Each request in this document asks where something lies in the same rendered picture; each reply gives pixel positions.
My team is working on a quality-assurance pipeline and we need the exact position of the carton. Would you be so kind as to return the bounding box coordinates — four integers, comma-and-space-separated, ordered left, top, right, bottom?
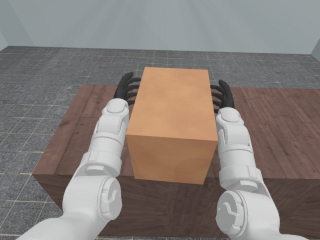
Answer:
125, 67, 218, 185

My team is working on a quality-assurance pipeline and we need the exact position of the left robot upper arm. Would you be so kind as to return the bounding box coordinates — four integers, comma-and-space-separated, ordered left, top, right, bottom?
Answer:
16, 175, 122, 240

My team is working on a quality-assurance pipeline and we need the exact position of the right robot hand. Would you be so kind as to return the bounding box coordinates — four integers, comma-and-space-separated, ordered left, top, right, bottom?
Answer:
210, 79, 235, 114

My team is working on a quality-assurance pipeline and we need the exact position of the robot right forearm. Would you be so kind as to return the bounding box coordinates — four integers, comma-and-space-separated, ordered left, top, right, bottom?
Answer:
215, 107, 280, 224

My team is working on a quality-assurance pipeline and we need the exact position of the robot left forearm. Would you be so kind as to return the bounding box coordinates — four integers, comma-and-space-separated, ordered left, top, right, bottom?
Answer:
62, 98, 129, 211

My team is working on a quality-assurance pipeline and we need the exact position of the left robot hand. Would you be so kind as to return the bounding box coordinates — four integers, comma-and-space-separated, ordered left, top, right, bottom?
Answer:
113, 72, 141, 105

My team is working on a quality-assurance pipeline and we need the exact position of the pedestal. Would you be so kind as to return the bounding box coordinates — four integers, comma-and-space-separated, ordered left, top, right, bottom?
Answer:
32, 84, 320, 240

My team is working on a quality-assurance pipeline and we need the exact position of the right robot upper arm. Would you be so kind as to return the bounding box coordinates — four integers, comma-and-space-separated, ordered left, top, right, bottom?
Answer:
215, 189, 309, 240

